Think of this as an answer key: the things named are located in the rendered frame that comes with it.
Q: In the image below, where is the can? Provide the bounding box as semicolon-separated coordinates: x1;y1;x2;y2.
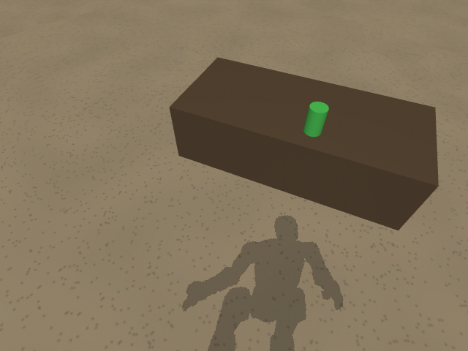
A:
303;102;329;137

